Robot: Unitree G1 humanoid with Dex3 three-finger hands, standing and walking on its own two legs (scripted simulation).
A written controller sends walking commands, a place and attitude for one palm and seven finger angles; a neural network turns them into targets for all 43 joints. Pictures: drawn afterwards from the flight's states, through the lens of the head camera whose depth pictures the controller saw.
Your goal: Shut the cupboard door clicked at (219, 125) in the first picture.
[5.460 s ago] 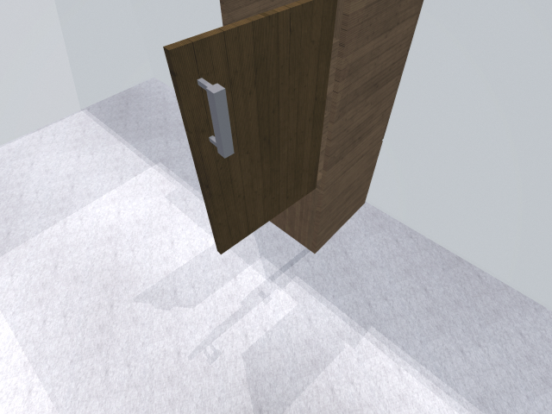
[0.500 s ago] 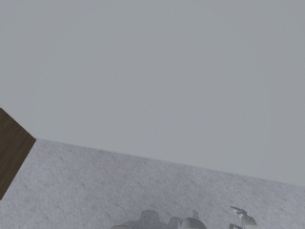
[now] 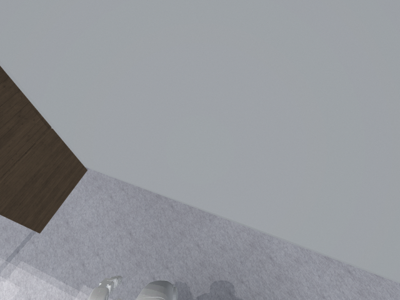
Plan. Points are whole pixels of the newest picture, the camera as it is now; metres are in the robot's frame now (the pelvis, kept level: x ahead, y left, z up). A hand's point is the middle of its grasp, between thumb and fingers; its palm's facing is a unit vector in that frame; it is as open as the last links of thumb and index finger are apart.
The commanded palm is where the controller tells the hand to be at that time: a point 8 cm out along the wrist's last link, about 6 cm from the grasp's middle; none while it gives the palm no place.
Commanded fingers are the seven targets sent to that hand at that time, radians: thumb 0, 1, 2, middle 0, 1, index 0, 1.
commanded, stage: turn to face it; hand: left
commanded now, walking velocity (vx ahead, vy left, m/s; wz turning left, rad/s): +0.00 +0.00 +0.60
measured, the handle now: out of the picture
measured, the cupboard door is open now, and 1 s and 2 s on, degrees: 84 84 84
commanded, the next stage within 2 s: take the last steps up to it in 1.58 s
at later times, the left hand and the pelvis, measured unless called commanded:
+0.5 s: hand out of the picture +0.07 +0.26 -0.16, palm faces +0.30 -0.92 -0.26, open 7.4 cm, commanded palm none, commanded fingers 0.00 0.90 0.90 -0.20 -0.30 -0.20 -0.30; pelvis +0.03 +0.02 +0.00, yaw +16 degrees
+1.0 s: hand out of the picture -0.02 +0.19 -0.17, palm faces +0.61 -0.75 -0.25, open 7.3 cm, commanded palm none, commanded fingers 0.00 0.90 0.90 -0.20 -0.30 -0.20 -0.30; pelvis +0.06 +0.00 -0.01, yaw +38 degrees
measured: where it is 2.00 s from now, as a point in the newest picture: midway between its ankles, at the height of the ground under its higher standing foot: outside the picture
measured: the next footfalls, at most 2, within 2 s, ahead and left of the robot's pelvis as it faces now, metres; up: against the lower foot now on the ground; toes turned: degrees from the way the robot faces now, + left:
left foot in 0.18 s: +0.03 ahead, +0.13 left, +0.00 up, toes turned +14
right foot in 0.62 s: +0.12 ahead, -0.10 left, +0.00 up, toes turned +19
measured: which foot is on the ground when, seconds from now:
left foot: up 0.00-0.16, down 0.18-0.62, up 0.64-1.00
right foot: down 0.00-0.18, up 0.20-0.60, down 0.62-1.00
